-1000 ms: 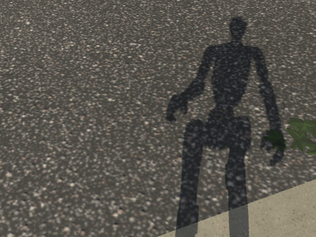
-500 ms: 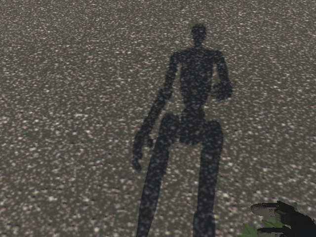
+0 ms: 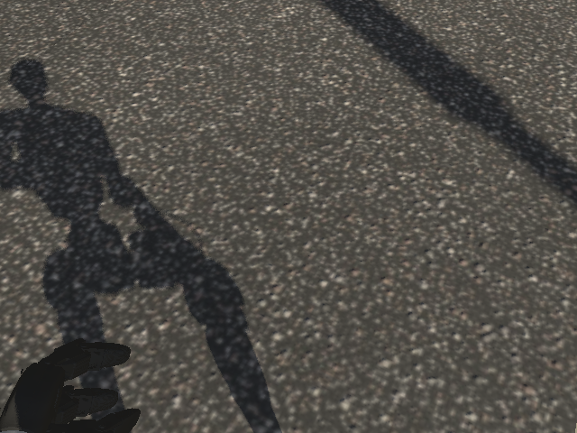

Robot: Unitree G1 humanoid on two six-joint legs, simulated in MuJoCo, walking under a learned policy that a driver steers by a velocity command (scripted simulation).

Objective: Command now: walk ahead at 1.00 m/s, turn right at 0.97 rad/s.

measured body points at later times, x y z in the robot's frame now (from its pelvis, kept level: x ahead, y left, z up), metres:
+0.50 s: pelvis +0.48 -0.03 +0.00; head +0.52 -0.02 +0.44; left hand +0.54 +0.26 -0.13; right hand +0.64 -0.30 -0.08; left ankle +0.74 +0.05 -0.69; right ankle +0.26 -0.04 -0.72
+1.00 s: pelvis +0.99 -0.06 -0.01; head +1.03 -0.05 +0.44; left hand +1.23 +0.19 -0.05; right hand +0.99 -0.37 -0.12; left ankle +0.74 +0.01 -0.70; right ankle +1.16 -0.17 -0.73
